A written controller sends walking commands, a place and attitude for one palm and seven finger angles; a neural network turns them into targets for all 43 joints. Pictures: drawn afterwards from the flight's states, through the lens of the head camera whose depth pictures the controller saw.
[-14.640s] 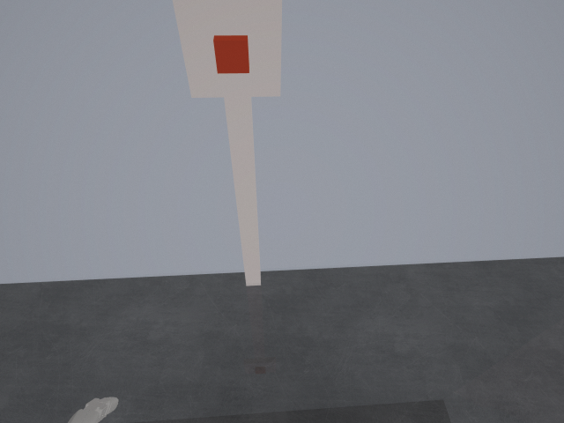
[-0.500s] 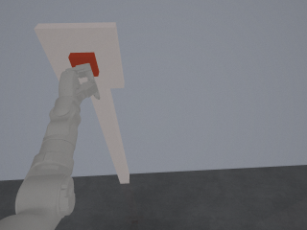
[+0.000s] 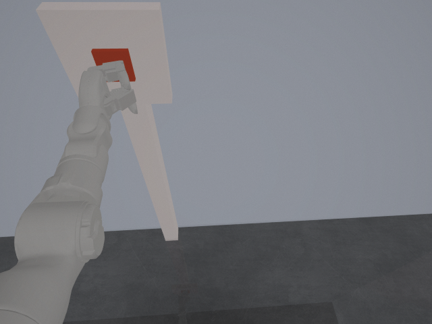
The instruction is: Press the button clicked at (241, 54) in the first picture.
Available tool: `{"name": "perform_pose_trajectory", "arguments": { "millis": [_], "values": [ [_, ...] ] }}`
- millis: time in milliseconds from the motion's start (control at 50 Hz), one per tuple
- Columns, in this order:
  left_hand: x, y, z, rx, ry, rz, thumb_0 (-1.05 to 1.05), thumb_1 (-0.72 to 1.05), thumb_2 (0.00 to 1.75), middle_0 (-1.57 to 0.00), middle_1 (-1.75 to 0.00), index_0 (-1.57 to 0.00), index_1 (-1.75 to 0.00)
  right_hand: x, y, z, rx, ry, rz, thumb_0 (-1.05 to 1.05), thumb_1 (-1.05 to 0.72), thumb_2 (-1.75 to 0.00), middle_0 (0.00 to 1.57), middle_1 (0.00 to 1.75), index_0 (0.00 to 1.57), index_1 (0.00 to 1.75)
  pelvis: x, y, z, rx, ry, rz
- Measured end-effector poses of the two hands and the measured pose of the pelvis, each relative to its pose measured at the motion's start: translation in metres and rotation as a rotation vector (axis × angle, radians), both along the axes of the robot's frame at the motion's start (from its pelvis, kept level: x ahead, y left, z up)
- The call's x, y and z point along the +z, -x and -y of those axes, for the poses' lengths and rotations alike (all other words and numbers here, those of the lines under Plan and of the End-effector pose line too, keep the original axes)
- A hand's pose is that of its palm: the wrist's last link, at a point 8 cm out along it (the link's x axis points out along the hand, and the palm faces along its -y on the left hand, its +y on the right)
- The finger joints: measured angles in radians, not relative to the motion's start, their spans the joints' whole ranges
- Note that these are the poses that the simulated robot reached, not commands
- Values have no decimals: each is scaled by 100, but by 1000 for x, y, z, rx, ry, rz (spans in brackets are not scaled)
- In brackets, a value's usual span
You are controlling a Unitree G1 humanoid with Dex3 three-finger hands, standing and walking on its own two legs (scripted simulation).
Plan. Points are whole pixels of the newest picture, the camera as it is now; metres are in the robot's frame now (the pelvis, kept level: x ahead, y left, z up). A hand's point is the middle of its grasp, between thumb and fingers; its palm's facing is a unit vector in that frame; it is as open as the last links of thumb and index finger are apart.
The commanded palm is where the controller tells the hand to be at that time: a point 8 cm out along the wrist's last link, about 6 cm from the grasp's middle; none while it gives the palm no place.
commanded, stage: hold the button down briefly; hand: left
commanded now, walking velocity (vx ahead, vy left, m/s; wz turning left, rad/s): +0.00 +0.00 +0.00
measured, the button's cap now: (115, 62) +0.55 +0.17 +0.19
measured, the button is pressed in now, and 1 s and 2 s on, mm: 13 0 0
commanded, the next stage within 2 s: pull the fist back off the button in 0.10 s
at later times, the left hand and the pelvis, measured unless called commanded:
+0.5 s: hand (133, 96) +0.48 +0.14 +0.16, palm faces +0.06 -1.00 +0.00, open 2.9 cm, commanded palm +0.46 +0.18 +0.17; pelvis -0.01 +0.00 +0.00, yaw +0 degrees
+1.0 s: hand (127, 116) +0.44 +0.14 +0.16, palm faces +0.05 -1.00 +0.02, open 3.1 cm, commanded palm +0.40 +0.19 +0.17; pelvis +0.03 -0.01 +0.01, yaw -2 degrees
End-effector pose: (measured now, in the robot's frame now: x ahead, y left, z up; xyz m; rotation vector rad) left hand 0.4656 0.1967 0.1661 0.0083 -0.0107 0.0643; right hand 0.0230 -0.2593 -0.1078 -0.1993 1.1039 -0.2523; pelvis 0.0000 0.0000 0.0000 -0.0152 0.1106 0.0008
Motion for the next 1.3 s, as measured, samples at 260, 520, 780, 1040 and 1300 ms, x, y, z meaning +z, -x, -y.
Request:
{"name": "perform_pose_trajectory", "arguments": {
  "millis": [260,520,780,1040,1300],
  "values": [
    [0,1,2,8,-11,2,-1,80,99,-130,-150,-132,-150,0,36,8,-21,22,-40,1,-90,-90,21,30,20,30,-3,11,2,0,1,-17],
    [-3,8,5,-4,6,14,-2,84,100,-130,-150,-131,-150,0,11,6,2,1,28,1,-90,-90,21,30,20,30,-3,6,3,-8,0,-9],
    [-9,21,9,-21,19,23,-1,89,94,-130,-150,-130,-150,8,-54,1,22,-32,166,1,-90,-90,21,30,20,30,2,-12,6,-27,-7,25],
    [-12,57,-3,-15,22,37,2,90,90,-130,-150,-130,-150,28,-130,-2,72,-39,294,1,-90,-90,21,30,20,30,7,-35,9,-30,-11,70],
    [-5,98,9,-26,9,1,2,90,90,-130,-150,-130,-150,48,-188,-25,172,-63,421,1,-90,-90,21,30,20,30,9,-32,10,8,-14,119]
  ]
}}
